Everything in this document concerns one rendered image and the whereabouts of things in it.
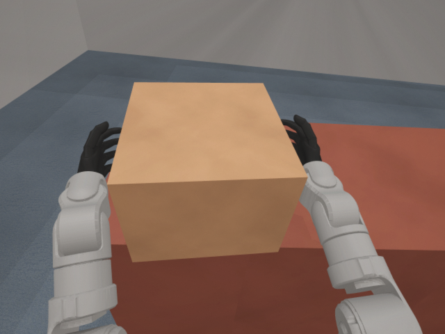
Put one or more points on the carton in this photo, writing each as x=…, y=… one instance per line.
x=203, y=170

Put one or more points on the robot left hand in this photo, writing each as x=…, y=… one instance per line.
x=93, y=157

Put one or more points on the robot right forearm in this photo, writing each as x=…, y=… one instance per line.
x=354, y=264

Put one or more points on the robot right hand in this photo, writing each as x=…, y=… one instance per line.
x=305, y=145

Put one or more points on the robot left forearm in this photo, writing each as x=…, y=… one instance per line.
x=83, y=287

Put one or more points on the robot right upper arm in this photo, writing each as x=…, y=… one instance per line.
x=374, y=314

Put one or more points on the pedestal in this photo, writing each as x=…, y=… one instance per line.
x=396, y=176

